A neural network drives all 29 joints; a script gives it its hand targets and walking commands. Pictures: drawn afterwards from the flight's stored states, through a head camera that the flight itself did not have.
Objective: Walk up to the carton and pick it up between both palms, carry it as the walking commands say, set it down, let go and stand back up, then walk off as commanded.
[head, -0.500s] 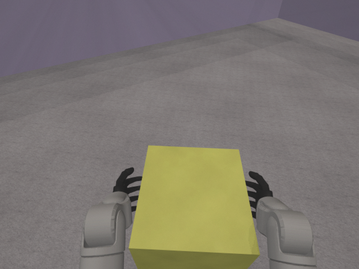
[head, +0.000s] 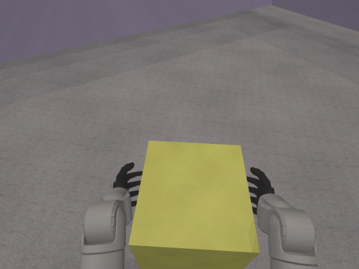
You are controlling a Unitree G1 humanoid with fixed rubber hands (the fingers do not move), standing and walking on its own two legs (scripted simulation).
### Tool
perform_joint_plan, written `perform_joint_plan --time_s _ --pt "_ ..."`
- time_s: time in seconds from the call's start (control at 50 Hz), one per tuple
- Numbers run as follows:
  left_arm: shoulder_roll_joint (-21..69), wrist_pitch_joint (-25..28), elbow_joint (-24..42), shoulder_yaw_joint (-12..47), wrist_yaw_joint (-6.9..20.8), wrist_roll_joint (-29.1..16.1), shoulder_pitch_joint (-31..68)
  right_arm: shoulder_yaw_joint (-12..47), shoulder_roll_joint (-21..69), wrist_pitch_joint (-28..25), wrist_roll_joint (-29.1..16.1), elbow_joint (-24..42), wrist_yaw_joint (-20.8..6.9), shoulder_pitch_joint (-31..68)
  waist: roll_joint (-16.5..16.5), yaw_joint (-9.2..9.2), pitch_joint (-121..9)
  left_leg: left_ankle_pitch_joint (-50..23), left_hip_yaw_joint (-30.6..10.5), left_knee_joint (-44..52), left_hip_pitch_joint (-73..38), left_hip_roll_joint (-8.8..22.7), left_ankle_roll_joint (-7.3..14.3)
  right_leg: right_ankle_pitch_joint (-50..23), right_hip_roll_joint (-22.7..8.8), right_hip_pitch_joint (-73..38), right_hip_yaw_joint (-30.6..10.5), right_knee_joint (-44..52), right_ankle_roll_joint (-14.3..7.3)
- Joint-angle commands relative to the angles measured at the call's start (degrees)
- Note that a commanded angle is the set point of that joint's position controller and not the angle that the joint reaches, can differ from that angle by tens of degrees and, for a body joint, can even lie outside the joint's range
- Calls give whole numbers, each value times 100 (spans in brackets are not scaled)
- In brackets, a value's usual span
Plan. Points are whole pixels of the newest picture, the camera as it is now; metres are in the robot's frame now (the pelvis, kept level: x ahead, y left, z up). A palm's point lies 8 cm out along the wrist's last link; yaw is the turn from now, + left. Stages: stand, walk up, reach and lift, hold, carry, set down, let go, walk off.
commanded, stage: carry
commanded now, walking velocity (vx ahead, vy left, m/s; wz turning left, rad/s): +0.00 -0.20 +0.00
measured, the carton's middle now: (190, 213) +0.26 +0.00 +0.00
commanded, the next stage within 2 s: none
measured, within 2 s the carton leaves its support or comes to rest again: neither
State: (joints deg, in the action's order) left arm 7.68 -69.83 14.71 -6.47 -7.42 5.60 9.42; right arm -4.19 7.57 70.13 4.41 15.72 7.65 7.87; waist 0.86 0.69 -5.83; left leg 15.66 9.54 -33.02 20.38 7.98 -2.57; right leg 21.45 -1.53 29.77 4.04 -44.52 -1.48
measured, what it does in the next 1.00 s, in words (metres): steps to the right: right foot, then left foot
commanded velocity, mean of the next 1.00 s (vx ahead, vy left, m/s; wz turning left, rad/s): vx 0.00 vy -0.20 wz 0.00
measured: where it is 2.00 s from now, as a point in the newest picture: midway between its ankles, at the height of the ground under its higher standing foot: outside the picture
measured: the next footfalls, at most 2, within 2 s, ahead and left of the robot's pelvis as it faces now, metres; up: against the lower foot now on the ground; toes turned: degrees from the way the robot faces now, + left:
right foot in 0.06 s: +0.08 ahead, -0.17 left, +0.00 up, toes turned -6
left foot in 0.38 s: -0.04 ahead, -0.01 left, +0.00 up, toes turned +12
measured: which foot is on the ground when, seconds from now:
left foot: down 0.00-0.10, up 0.12-0.36, down 0.38-0.66, up 0.68-0.94, down 0.96-1.00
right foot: up 0.00-0.04, down 0.06-0.40, up 0.42-0.64, down 0.66-0.96, up 0.98-1.00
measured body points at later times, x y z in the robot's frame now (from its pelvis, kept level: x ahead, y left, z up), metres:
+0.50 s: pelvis -0.06 -0.13 +0.01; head -0.07 -0.12 +0.46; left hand +0.21 +0.02 +0.06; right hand +0.21 -0.27 +0.07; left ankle -0.07 -0.02 -0.73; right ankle -0.01 -0.23 -0.70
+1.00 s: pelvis -0.11 -0.28 +0.00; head -0.10 -0.26 +0.45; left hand +0.17 -0.14 +0.06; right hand +0.17 -0.43 +0.07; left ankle -0.12 -0.18 -0.73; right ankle -0.05 -0.35 -0.72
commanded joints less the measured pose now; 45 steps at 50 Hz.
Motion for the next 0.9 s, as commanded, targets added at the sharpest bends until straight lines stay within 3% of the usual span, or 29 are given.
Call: perform_joint_plan --time_s 0.0,0.02,0.04,0.06,0.08,0.1,0.14,0.22,0.26,0.3,0.32,0.34,0.36,0.38,0.4,0.42,0.46,0.52,0.56,0.58,0.6,0.62,0.64,0.66,0.68,0.72,0.8,0.86,0.88 --pt "5654 167 759 4060 1653 -2463 3031 3992 5523 -209 -2261 1148 -1627 3382 -874 -71 -1624 -1358 -531 286 -842 930 307 -608 126 -1266 314 1850 184" --pt "5610 151 682 4009 1666 -2450 2926 3945 5444 -190 -2178 1087 -1585 3227 -492 -66 -1780 -1292 -354 -99 -713 748 145 -884 -105 -1738 -30 2307 144" --pt "5525 132 599 3972 1690 -2428 2893 3914 5379 -181 -2092 1021 -1548 3078 212 -45 -1853 -680 -284 -486 -200 435 -48 -1796 -639 -2168 -721 2385 -16" --pt "5429 124 557 3958 1716 -2425 2849 3893 5351 -178 -2026 1029 -1533 3029 1247 -79 -1785 688 -10 -1161 652 -66 -258 -3473 -1431 -2489 -1556 2268 -319" --pt "5492 159 531 3995 1744 -2420 2861 3873 5383 -174 -2059 1018 -1530 3223 1670 -188 -1869 1813 -6 -1580 888 -238 -206 -3427 -1478 -2444 -1335 2078 -732" --pt "5603 163 390 3997 1752 -2363 2770 3864 5415 -148 -2097 982 -1577 3333 1694 -192 -1720 1954 -111 -1966 881 -303 -145 -3270 -1400 -2072 -1376 2079 -894" --pt "5681 147 581 3975 1729 -2426 2975 3942 5573 -135 -2145 752 -1617 3251 997 -174 -1609 1894 -240 -2419 994 -277 -80 -3122 -1288 -2091 -1152 2089 -888" --pt "5623 180 698 3935 1671 -2399 2862 3978 5640 -166 -2293 760 -1626 3199 733 -189 -1939 1368 -170 -1565 822 -436 84 -2636 -1290 -2360 -1038 2174 -890" --pt "5635 175 701 3934 1623 -2315 2763 3976 5643 -158 -2358 847 -1667 3172 651 -160 -2098 1031 -107 -762 206 -516 176 -2192 -1192 -2171 -918 2267 -840" --pt "5640 169 625 3955 1562 -2218 2620 3996 5627 -158 -2398 891 -1719 3118 322 -46 -2190 -74 -78 784 -939 -371 309 -1804 -967 -1685 -561 2201 -600" --pt "5633 166 611 3953 1538 -2173 2615 3994 5614 -155 -2409 905 -1746 3117 -59 -14 -2197 -388 -585 1213 -1640 92 416 -1498 -779 -1096 -430 1938 -366" --pt "5613 166 663 3954 1524 -2150 2698 3982 5588 -163 -2424 906 -1772 3095 -1112 11 -2028 -295 -2079 1668 -2055 1286 733 -925 -388 -252 -185 1171 -25" --pt "5607 170 662 3956 1529 -2112 2704 3964 5603 -175 -2445 855 -1801 3039 -1826 -46 -1524 -1021 -3048 1794 -2038 2368 1203 252 -65 733 41 308 133" --pt "5638 171 646 3964 1557 -2152 2868 3997 5578 -190 -2421 816 -1808 3072 -1198 -8 -1266 -916 -2625 1678 -1631 2392 1530 281 -408 736 -664 -550 81" --pt "5629 167 791 4057 1577 -2264 3301 3969 5623 -215 -2391 730 -1823 3252 -1014 -14 -1149 -1072 -2222 1589 -1225 2200 1478 127 -493 573 -822 -784 37" --pt "5661 200 739 4104 1591 -2272 3398 3944 5653 -217 -2402 834 -1828 3450 -573 3 -1103 -1188 -1836 1567 -1232 1789 1200 -101 -324 595 -607 -729 85" --pt "5708 227 856 4185 1630 -2388 3363 3992 5660 -241 -2404 1073 -1773 3569 -557 -28 -1076 -1479 -1179 1323 -1191 1382 820 -190 -219 387 -398 -305 229" --pt "5703 177 861 4139 1640 -2466 3190 3922 5526 -241 -2313 1255 -1657 3427 -1107 -1 -1400 -2488 -789 803 -1350 1162 659 60 116 -273 167 488 323" --pt "5615 131 752 4099 1644 -2472 3007 3754 5375 -221 -2148 1116 -1583 3123 -1374 -47 -1608 -2631 -542 423 -1476 964 453 -370 238 -811 448 1464 341" --pt "5563 105 634 4066 1650 -2449 2825 3684 5312 -206 -2034 996 -1549 2878 -1264 -69 -1732 -2576 -385 96 -1544 783 264 -778 254 -1171 460 2138 316" --pt "5495 84 580 4042 1662 -2418 2726 3631 5272 -198 -1937 843 -1530 2632 -1030 -70 -1894 -2449 -295 -242 -1332 679 82 -1195 -28 -1701 127 2490 253" --pt "5447 83 541 4027 1680 -2400 2719 3622 5249 -199 -1871 773 -1517 2538 -512 -63 -2004 -1757 -325 -466 -716 518 -101 -2261 -467 -2295 -380 2335 144" --pt "5377 82 536 4020 1704 -2403 2755 3631 5286 -195 -1825 720 -1519 2543 355 -93 -1957 -345 -198 -979 175 190 -258 -4125 -1093 -2813 -1017 2046 -72" --pt "5384 106 535 4027 1721 -2403 2810 3625 5367 -194 -1837 705 -1530 2656 1223 -158 -1881 1446 28 -1380 976 -212 -347 -5405 -1599 -3131 -1402 1798 -491" --pt "5566 170 434 4050 1730 -2333 2745 3725 5474 -176 -2006 856 -1582 3075 1666 -187 -1818 2155 -92 -1595 885 -316 -273 -5584 -1475 -2705 -1258 1632 -824" --pt "5654 181 619 3956 1707 -2319 2985 3912 5668 -154 -2153 740 -1642 3268 1285 -172 -1615 2029 -205 -2083 765 -276 -151 -4471 -1255 -2298 -989 1833 -805" --pt "5625 268 954 3883 1643 -2327 2905 4118 5780 -210 -2380 1002 -1618 3287 1153 -168 -1945 1219 -128 -1419 646 -432 70 -2894 -1228 -2419 -771 2066 -742" --pt "5649 247 900 3895 1535 -2165 2640 4113 5731 -201 -2511 1169 -1688 3229 585 -76 -2159 194 -25 147 -506 -474 205 -2256 -1010 -1955 -563 2014 -666" --pt "5652 239 883 3920 1493 -2118 2583 4098 5686 -196 -2537 1192 -1724 3211 189 -26 -2248 -395 -245 883 -1214 -212 286 -2000 -888 -1531 -419 1827 -520"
